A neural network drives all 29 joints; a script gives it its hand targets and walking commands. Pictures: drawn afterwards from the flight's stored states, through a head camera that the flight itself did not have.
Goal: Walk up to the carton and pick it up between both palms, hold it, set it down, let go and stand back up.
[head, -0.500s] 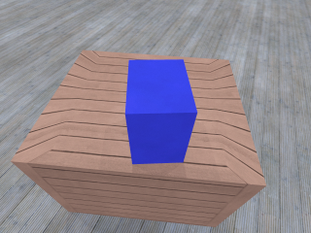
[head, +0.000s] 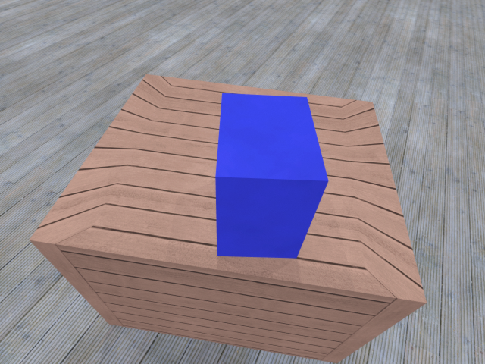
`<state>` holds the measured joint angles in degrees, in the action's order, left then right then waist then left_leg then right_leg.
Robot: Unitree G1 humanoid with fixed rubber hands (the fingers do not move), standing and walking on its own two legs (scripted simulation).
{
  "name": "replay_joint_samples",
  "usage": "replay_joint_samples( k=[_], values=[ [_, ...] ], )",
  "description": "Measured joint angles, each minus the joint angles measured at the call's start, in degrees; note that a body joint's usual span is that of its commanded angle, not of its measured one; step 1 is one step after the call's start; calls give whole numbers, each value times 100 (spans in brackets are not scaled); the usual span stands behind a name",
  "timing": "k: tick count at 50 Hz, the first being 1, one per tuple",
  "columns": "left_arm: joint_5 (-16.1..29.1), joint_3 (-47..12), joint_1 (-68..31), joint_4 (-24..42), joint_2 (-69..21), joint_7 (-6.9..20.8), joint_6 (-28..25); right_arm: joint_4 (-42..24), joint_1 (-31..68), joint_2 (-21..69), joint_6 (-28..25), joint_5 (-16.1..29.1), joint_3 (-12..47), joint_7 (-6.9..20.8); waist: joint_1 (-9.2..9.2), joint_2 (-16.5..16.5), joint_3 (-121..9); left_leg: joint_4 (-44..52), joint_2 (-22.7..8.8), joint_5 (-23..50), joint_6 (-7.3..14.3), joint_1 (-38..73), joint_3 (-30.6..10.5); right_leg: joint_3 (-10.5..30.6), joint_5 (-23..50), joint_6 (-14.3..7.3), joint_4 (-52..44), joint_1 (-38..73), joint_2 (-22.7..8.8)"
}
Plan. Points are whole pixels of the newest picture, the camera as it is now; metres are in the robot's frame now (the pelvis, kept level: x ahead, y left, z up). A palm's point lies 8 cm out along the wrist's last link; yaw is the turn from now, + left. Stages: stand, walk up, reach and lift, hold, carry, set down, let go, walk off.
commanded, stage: walk up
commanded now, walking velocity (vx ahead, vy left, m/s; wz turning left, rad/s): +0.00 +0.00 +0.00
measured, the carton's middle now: (260, 178) +0.49 -0.03 -0.01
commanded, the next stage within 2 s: stand in 1.80 s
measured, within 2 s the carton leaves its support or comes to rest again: neither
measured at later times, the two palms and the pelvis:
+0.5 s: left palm out of the picture -0.02 +0.23 -0.15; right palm out of the picture +0.01 -0.22 -0.15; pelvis +0.00 +0.00 -0.01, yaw +2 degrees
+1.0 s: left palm out of the picture -0.03 +0.21 -0.15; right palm out of the picture +0.00 -0.22 -0.15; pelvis +0.00 +0.00 +0.00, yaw +3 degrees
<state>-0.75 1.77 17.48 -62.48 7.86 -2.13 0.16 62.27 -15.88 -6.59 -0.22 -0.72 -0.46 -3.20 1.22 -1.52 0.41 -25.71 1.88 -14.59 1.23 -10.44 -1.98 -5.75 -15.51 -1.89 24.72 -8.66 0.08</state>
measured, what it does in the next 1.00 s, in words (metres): stands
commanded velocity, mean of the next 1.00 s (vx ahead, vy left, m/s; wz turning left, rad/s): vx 0.00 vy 0.00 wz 0.05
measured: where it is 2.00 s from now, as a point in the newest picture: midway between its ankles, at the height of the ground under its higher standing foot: outside the picture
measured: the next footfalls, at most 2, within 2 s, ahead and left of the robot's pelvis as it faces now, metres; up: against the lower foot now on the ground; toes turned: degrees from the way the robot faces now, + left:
none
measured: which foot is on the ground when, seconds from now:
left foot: down 0.00-1.00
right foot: down 0.00-1.00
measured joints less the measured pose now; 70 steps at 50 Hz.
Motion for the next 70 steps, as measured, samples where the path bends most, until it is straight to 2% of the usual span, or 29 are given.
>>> replay_joint_samples(
  k=[10,17,24,28,33,45,49,55,65,70],
  values=[
    [12,-84,54,-178,-127,-13,-86,159,-108,-6,-41,27,64,74,-47,75,158,308,1,146,4,203,38,43,121,5,-241,158,3],
    [19,-52,-3,-166,-78,-85,-58,70,-166,-38,-2,9,25,100,-147,149,238,-44,7,22,-20,-81,-78,-83,0,-4,10,-33,-6],
    [-18,74,-101,14,91,-155,12,-155,4,-203,69,-25,-58,75,-69,229,208,-711,9,-282,-29,-495,-232,-251,-242,-39,454,-293,-5],
    [5,80,-65,-27,93,-75,35,-132,76,-111,1,-39,-37,61,-40,64,83,-443,46,-190,14,-289,-153,-170,-203,9,337,-177,-50],
    [-2,26,-58,-11,1,-30,39,-84,83,-57,-10,-15,-8,13,7,20,-7,-93,58,-46,27,-70,-100,-109,-74,36,62,-12,-59],
    [-17,-35,89,-240,-120,-21,-55,107,-113,-62,-45,26,18,80,-90,104,105,155,55,54,12,107,-96,-99,4,26,-147,144,-52],
    [-13,37,7,-156,-71,-73,-37,7,-194,-104,-30,-3,34,88,-131,144,209,-132,75,-39,-3,-84,-200,-214,-110,21,88,21,-73],
    [-28,114,-101,5,52,-126,45,-212,2,-241,52,-41,-33,80,-76,188,205,-669,63,-272,-44,-399,-292,-314,-313,-22,495,-206,-63],
    [-21,40,-65,-19,-4,-9,44,-222,73,-97,-9,-27,27,3,-20,66,18,-205,66,-63,-16,-101,-238,-253,-127,-5,130,27,-62],
    [-36,81,-103,62,45,-37,65,-329,11,-179,22,-18,10,57,-52,122,76,-391,85,-97,-35,-291,-335,-356,-184,-16,282,-111,-80]
  ],
)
